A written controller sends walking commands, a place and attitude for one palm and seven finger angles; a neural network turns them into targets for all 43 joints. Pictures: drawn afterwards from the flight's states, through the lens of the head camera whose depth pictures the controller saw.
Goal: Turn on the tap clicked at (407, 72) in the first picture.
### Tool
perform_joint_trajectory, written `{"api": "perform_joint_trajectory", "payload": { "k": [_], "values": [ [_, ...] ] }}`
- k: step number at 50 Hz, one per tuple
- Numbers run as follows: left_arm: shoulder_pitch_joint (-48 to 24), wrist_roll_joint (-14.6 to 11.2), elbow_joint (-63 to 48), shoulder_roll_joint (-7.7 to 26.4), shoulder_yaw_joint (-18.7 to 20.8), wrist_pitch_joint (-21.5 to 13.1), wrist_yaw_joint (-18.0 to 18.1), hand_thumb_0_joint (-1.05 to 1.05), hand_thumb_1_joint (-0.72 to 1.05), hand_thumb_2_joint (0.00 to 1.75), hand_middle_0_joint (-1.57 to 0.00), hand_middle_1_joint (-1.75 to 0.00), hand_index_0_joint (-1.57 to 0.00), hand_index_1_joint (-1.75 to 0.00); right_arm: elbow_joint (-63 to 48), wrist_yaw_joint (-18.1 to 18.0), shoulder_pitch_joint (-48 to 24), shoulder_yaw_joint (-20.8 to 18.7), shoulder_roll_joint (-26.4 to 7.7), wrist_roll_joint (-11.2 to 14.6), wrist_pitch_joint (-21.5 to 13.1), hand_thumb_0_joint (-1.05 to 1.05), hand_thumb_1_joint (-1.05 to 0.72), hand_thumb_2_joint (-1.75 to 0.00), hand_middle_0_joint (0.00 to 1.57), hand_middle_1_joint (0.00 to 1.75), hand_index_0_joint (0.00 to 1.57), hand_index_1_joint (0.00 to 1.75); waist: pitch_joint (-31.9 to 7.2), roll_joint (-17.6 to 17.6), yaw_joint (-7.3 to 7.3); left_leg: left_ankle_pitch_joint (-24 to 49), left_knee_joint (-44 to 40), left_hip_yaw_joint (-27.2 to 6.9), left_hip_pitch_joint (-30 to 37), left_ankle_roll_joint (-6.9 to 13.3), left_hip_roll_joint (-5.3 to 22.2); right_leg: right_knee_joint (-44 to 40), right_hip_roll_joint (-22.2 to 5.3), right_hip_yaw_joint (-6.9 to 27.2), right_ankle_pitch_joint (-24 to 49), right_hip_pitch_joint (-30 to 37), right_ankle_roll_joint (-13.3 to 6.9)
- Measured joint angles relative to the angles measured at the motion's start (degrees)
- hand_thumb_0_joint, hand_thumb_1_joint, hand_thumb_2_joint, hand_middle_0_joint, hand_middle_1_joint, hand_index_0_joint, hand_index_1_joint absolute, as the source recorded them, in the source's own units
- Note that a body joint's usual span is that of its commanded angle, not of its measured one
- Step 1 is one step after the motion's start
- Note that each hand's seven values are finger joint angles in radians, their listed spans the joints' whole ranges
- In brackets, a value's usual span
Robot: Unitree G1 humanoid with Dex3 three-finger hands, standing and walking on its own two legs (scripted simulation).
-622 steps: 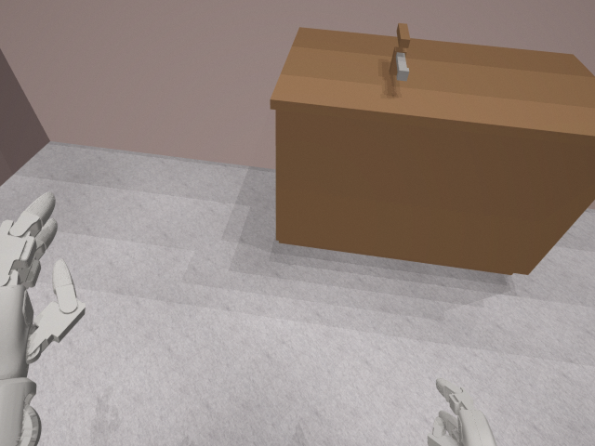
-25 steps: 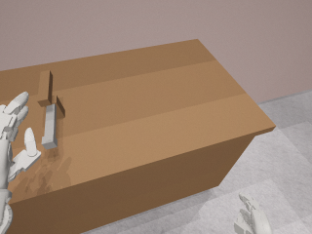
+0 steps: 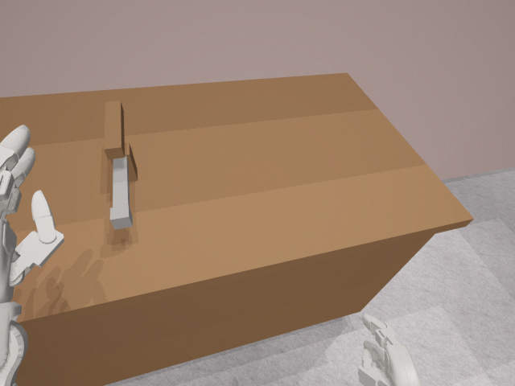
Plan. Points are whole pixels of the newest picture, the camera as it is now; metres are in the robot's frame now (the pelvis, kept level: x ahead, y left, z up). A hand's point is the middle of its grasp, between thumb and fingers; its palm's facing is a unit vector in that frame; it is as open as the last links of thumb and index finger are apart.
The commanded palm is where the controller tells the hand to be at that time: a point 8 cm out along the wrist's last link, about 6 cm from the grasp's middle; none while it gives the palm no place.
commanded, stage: come to a stop and stand still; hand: left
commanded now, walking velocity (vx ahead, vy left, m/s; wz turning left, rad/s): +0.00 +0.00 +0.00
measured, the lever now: (121, 217) +0.34 +0.27 +0.04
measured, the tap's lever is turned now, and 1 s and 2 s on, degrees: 0 0 0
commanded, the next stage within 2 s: look again from close up in 0.14 s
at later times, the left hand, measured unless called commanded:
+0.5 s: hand (79, 239) +0.23 +0.24 +0.16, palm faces +0.38 -0.85 -0.37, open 7.5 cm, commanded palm +0.17 +0.27 +0.18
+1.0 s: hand (62, 206) +0.25 +0.27 +0.18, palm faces +0.45 -0.78 -0.45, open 7.5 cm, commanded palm +0.16 +0.26 +0.18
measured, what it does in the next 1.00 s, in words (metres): stands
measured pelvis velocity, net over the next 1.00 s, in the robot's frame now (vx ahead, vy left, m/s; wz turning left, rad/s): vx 0.01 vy -0.02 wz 0.01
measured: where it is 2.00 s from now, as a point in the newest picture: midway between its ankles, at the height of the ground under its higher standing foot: outside the picture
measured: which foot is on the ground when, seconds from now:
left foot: down 0.00-1.00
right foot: down 0.00-1.00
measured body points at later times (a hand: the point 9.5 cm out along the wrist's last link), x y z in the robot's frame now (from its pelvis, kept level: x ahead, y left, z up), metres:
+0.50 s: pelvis +0.01 -0.01 +0.00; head +0.03 +0.01 +0.45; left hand +0.20 +0.28 +0.18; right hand +0.19 -0.23 -0.07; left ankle +0.04 +0.06 -0.74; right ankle +0.01 -0.15 -0.74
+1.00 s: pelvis +0.01 -0.02 +0.00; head +0.05 +0.01 +0.45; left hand +0.22 +0.30 +0.20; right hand +0.20 -0.23 -0.07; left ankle +0.04 +0.06 -0.74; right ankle +0.01 -0.15 -0.74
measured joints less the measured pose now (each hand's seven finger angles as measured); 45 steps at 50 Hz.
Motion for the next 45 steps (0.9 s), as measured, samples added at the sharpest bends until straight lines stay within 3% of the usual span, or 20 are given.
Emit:
{"api": "perform_joint_trajectory", "payload": {
  "k": [11, 23, 45],
  "values": [
    [2.6, 0.4, 0.8, 0.7, -1.2, 1.2, -0.8, 0.01, 0.89, 0.9, -0.21, -0.3, -0.21, -0.3, -0.7, -0.3, -0.7, -0.1, -0.1, -0.1, 1.7, 0.01, -0.9, -0.9, 0.21, 0.3, 0.21, 0.3, -0.3, 0.9, -1.37, 0.5, -1.4, -0.1, 0.6, 0.1, 0.0, -2.8, 0.0, -0.1, 1.3, 1.3, 0.7],
    [3.6, 0.1, 0.3, 0.1, -1.3, 1.5, -0.5, 0.01, 0.89, 0.9, -0.21, -0.3, -0.21, -0.3, -0.2, -1.0, -0.5, -1.4, -1.8, 0.2, 2.6, 0.01, -0.9, -0.9, 0.2, 0.3, 0.21, 0.3, -0.1, 1.5, -1.26, 0.3, -1.6, -0.7, 1.1, -0.5, 0.6, -3.8, 0.6, -0.6, 1.3, 2.2, 0.3],
    [5.0, -1.0, 0.0, 0.0, -1.8, 3.4, -0.3, 0.01, 0.88, 0.9, -0.21, -0.3, -0.21, -0.3, -0.8, -1.6, -1.7, -1.3, -1.9, 0.5, 3.8, 0.01, -0.9, -0.9, 0.2, 0.3, 0.2, 0.3, 0.0, 2.4, -1.35, -0.1, -1.7, -1.2, 1.1, -1.4, 1.4, -4.4, 1.5, -1.0, 1.1, 2.5, -0.5]
  ]
}}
